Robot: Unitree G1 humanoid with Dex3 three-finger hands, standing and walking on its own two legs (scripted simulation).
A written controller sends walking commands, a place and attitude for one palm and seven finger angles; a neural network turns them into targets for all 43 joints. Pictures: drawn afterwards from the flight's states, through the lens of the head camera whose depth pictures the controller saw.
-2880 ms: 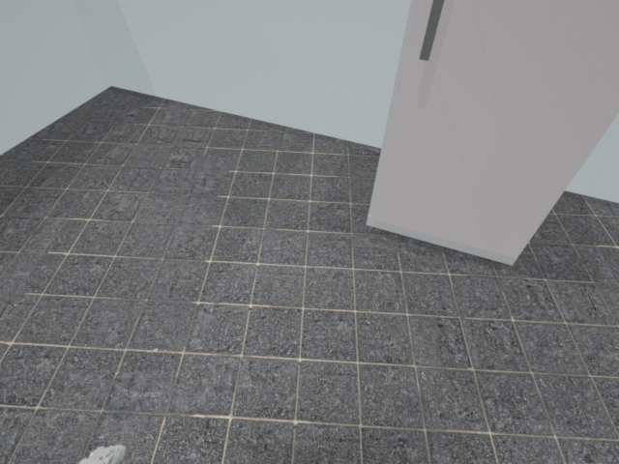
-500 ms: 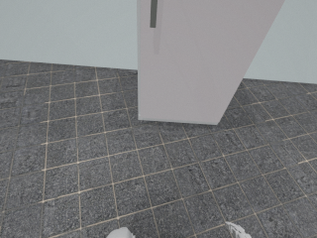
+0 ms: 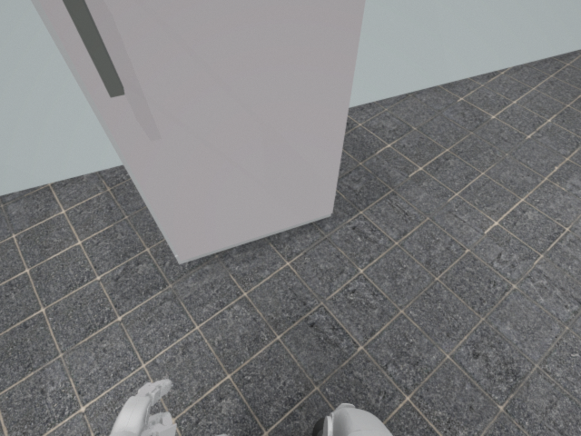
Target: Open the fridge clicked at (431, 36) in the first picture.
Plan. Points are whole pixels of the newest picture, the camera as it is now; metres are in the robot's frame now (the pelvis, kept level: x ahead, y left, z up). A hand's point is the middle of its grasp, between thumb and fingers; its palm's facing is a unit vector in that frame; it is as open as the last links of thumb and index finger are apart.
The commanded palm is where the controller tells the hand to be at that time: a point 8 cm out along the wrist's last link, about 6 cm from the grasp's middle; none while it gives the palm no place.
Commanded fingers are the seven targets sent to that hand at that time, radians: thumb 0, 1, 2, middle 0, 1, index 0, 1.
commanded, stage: turn to face it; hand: left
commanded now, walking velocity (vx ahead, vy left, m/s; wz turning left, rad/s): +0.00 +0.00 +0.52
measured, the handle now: (79, 7) +0.69 +0.35 +0.21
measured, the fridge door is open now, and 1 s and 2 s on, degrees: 0 0 0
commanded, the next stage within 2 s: take the last steps up to it in 0.84 s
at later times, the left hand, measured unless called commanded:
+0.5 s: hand out of the picture +0.10 +0.25 -0.15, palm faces +0.18 -0.97 -0.18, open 7.4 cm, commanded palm none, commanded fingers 0.00 0.90 0.90 -0.20 -0.30 -0.20 -0.30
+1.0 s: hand out of the picture +0.06 +0.19 -0.12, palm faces +0.34 -0.91 -0.25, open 7.3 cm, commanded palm none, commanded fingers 0.00 0.90 0.90 -0.20 -0.30 -0.20 -0.30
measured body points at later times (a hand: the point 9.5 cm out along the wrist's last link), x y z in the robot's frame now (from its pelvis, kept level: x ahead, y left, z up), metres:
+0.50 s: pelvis +0.05 +0.05 +0.03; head +0.08 +0.09 +0.48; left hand +0.09 +0.30 -0.13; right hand +0.10 -0.17 -0.11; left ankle +0.05 +0.14 -0.71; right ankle +0.05 -0.09 -0.64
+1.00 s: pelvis +0.04 -0.01 +0.03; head +0.06 -0.04 +0.48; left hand +0.04 +0.23 -0.10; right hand +0.17 -0.24 -0.13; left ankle -0.02 +0.12 -0.63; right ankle +0.07 -0.10 -0.71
